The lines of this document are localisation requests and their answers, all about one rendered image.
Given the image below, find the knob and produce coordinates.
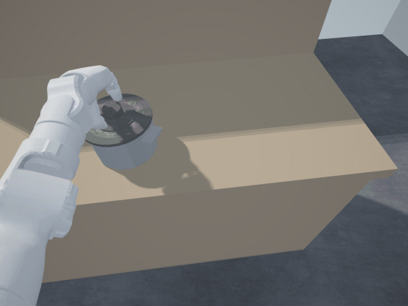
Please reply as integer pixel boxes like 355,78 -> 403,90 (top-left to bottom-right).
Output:
102,101 -> 123,120

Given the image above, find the left robot forearm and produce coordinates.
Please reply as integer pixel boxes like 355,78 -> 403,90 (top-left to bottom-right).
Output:
0,71 -> 98,199

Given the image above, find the lid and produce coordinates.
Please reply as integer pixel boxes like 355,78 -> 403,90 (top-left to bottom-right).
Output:
85,94 -> 152,147

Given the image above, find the table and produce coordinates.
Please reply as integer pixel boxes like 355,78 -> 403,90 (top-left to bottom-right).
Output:
0,0 -> 398,283

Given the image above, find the robot left upper arm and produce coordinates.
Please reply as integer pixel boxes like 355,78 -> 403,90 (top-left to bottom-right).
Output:
0,168 -> 78,306

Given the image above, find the robot left hand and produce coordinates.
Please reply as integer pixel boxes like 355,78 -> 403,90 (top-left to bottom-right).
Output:
60,65 -> 122,129

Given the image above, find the pot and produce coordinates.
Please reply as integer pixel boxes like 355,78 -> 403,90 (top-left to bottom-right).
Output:
91,120 -> 163,170

